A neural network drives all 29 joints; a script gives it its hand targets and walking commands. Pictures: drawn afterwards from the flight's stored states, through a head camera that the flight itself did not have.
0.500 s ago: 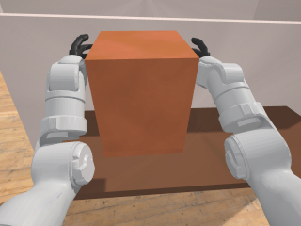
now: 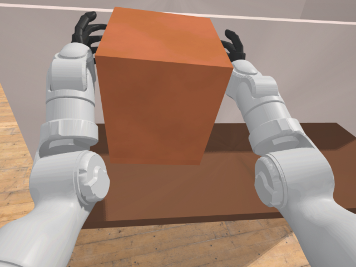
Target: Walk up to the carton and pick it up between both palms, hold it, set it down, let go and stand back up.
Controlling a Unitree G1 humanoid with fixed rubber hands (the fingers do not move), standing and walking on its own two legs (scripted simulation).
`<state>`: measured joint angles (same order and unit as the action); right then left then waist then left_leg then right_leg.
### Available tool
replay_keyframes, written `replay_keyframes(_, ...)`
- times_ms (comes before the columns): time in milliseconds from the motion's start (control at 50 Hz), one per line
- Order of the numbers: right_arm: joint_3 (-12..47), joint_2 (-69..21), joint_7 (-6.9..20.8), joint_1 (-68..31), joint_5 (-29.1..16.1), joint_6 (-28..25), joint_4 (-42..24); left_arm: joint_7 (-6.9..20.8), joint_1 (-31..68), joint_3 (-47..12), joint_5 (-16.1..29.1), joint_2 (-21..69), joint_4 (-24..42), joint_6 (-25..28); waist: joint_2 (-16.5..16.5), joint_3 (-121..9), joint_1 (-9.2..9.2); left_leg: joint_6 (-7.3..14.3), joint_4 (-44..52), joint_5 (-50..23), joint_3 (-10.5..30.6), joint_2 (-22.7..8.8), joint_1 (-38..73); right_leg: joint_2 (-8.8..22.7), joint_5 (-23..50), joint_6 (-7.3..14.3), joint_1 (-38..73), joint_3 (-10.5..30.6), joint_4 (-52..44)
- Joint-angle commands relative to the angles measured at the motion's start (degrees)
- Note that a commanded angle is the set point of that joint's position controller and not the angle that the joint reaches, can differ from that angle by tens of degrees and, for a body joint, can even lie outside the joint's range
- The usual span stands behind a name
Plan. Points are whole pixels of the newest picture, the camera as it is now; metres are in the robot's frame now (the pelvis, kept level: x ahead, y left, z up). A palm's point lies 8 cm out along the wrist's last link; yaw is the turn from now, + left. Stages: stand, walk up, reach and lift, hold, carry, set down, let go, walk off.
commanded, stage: set down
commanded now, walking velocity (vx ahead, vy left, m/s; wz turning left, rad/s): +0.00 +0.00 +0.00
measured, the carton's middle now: (159, 91) +0.39 +0.01 +0.28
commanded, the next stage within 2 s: none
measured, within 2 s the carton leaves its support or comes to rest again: neither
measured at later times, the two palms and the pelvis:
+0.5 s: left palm (92, 83) +0.40 +0.16 +0.30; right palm (224, 100) +0.39 -0.14 +0.26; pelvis +0.00 +0.00 +0.00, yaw +0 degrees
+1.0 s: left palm (97, 98) +0.41 +0.15 +0.26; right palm (223, 110) +0.40 -0.14 +0.23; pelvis +0.00 +0.00 +0.00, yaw -1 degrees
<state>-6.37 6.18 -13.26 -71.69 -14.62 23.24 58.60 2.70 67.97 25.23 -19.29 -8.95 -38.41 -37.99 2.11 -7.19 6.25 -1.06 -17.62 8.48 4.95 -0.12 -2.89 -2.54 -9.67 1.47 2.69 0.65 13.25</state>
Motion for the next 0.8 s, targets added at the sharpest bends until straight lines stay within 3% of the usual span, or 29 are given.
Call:
replay_keyframes(0, 6.2, -25.0, 6.3, -37.9, -3.0, -4.7, -13.8, 8.8, 28.1, -14.7, 6.2, 30.9, 1.5, 2.3, -4.0, -8.1, 0.98, 0.4, 1.1, -9.2, -4.7, 1.6, 6.3, -0.4, 6.1, -3.4, -1.3, -2.9, -2.2)
replay_keyframes(40, 6.6, -25.7, 6.5, -37.6, -1.9, -5.7, -14.5, 9.0, 27.3, -14.4, 6.0, 30.8, 1.8, 2.4, -1.8, -7.6, 0.53, 1.0, 1.0, -8.7, -4.7, 1.7, 6.5, -0.3, 5.8, -3.7, -1.3, -2.9, -2.1)
replay_keyframes(80, 6.8, -25.5, 6.6, -37.8, -1.2, -7.3, -16.6, 9.0, 26.0, -15.4, 6.2, 32.1, 2.5, 2.7, -2.4, -9.6, 1.04, 0.9, 0.6, -10.1, -4.9, 1.6, 7.3, -0.4, 7.4, -3.8, -0.5, -3.2, -1.6)
replay_keyframes(120, 9.2, -26.3, 6.6, -38.4, -1.9, -9.3, -21.7, 8.4, 25.0, -18.7, 7.4, 34.5, 5.5, 3.4, -4.4, -13.6, 0.93, -0.3, -1.5, -15.8, -5.0, 1.8, 9.9, -0.7, 11.5, -3.7, 0.3, -3.5, -0.6)
replay_keyframes(160, 10.4, -26.8, 6.6, -38.2, -2.2, -10.5, -22.6, 7.5, 24.1, -20.3, 7.6, 35.5, 7.4, 3.8, -5.0, -14.7, 0.71, -1.0, -3.1, -19.9, -4.9, 2.0, 11.4, -1.0, 14.7, -4.0, 0.3, -4.1, 0.1)
replay_keyframes(200, 11.0, -26.6, 6.7, -36.3, -1.6, -10.9, -21.9, 7.1, 23.0, -20.9, 7.4, 35.9, 7.6, 3.7, -4.8, -13.0, 1.02, -0.8, -2.7, -17.9, -5.1, 2.0, 11.5, -0.7, 12.6, -4.1, -0.4, -4.2, -0.3)
replay_keyframes(260, 10.8, -27.6, 7.3, -37.2, -1.0, -12.1, -24.3, 6.3, 23.0, -21.2, 7.4, 36.5, 8.8, 4.0, -5.3, -13.9, 0.02, -0.4, -2.0, -15.2, -5.0, 1.9, 10.5, -0.4, 11.4, -3.9, -0.7, -4.0, 0.0)
replay_keyframes(340, 9.9, -27.0, 8.0, -35.1, 0.8, -12.4, -22.5, 5.7, 21.4, -20.8, 6.9, 36.2, 7.8, 4.1, -3.3, -11.3, -0.34, -0.1, -1.2, -12.4, -5.4, 1.7, 10.6, -0.5, 9.5, -4.1, -1.4, -4.5, -0.5)
replay_keyframes(380, 10.2, -27.6, 8.2, -34.4, 0.6, -13.1, -22.6, 5.5, 20.3, -21.3, 7.0, 37.1, 8.3, 4.3, -4.8, -13.2, -0.27, -0.5, -1.8, -15.7, -5.3, 1.8, 11.2, -0.6, 12.0, -4.1, -0.8, -4.5, -0.1)
replay_keyframes(400, 11.3, -27.5, 8.2, -34.3, 0.8, -13.3, -23.5, 5.5, 19.0, -21.2, 7.0, 37.0, 7.5, 4.2, -3.2, -13.4, -0.57, -0.3, -2.1, -16.0, -5.3, 2.1, 11.4, -0.7, 13.6, -4.4, -0.2, -4.5, -0.1)
replay_keyframes(520, 11.0, -28.1, 8.6, -33.0, 1.6, -13.6, -23.7, 5.2, 18.2, -21.6, 7.4, 37.5, 9.5, 4.4, -2.8, -14.1, -1.08, -0.7, -2.5, -17.3, -5.5, 2.1, 12.2, -0.8, 15.2, -4.5, -1.2, -4.9, 0.2)
replay_keyframes(760, 7.1, -27.1, 10.0, -30.6, 5.0, -15.0, -18.9, 4.7, 16.7, -21.0, 6.0, 38.1, 6.3, 6.2, -3.9, -11.7, -1.07, -1.0, -1.0, -13.6, -5.7, 1.4, 12.3, -0.5, 9.7, -3.9, -3.6, -5.2, -0.7)
replay_keyframes(780, 7.0, -26.8, 10.3, -30.8, 4.8, -15.5, -19.0, 4.5, 17.6, -21.4, 6.5, 38.3, 6.3, 6.6, -5.1, -13.3, -0.98, -1.2, -1.4, -14.7, -5.7, 1.1, 13.0, -0.8, 9.5, -3.5, -4.1, -5.5, -0.6)
